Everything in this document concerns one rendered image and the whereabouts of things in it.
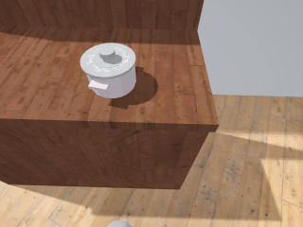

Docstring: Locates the knob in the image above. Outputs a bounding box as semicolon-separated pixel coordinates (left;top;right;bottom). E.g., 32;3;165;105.
98;45;116;61

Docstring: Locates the table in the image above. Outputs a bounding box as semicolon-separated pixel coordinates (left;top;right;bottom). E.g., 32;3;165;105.
0;0;220;190

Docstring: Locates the pot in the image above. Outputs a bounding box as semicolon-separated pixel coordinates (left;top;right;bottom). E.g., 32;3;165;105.
87;66;136;98

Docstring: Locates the lid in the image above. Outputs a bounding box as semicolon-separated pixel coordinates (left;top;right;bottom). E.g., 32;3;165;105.
80;43;136;79

